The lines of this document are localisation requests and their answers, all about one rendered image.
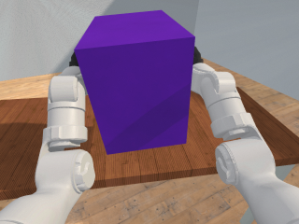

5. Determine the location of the left robot hand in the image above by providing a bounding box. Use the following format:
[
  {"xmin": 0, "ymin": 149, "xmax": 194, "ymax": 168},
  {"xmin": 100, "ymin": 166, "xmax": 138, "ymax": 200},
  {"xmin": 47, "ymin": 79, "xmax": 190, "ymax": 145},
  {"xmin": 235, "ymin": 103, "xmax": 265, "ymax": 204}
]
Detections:
[{"xmin": 69, "ymin": 51, "xmax": 79, "ymax": 67}]

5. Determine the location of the table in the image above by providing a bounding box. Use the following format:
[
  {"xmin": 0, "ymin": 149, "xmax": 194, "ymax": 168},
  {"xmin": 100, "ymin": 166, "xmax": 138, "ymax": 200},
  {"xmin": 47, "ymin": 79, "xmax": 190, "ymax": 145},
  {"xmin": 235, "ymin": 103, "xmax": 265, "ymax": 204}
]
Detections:
[{"xmin": 0, "ymin": 87, "xmax": 299, "ymax": 224}]

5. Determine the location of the robot left forearm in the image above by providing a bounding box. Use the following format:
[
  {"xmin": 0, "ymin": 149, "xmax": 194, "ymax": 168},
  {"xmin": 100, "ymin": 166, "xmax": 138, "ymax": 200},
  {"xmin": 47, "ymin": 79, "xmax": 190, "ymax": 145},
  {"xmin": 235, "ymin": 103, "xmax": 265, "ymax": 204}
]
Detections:
[{"xmin": 35, "ymin": 65, "xmax": 88, "ymax": 182}]

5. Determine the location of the robot left upper arm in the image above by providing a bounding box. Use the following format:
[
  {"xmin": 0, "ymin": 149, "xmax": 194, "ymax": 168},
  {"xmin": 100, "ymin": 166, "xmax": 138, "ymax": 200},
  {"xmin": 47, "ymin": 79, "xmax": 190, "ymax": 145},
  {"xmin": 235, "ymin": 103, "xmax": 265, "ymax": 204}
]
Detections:
[{"xmin": 0, "ymin": 149, "xmax": 95, "ymax": 224}]

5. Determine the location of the robot right forearm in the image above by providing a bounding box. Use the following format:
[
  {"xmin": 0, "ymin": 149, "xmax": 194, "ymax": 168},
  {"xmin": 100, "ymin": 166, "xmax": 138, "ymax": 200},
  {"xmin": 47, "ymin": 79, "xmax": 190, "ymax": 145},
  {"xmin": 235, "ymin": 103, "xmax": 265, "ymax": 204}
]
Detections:
[{"xmin": 191, "ymin": 63, "xmax": 276, "ymax": 172}]

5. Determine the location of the right robot hand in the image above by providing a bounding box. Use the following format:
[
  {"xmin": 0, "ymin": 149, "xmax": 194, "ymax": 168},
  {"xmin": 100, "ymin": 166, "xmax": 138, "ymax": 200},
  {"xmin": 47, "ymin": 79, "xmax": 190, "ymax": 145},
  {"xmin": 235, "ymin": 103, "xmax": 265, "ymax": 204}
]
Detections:
[{"xmin": 192, "ymin": 46, "xmax": 204, "ymax": 64}]

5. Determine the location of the carton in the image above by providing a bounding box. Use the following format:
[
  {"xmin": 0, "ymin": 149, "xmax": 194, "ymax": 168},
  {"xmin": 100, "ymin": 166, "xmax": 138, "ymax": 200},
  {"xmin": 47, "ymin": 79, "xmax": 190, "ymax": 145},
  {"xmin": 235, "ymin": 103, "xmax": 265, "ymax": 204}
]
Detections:
[{"xmin": 74, "ymin": 10, "xmax": 195, "ymax": 155}]

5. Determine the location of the robot right upper arm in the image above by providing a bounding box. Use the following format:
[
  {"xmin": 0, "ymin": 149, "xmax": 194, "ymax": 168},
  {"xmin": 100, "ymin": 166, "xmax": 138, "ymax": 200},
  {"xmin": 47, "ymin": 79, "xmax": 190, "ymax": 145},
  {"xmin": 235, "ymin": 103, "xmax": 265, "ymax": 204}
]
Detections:
[{"xmin": 215, "ymin": 136, "xmax": 299, "ymax": 224}]

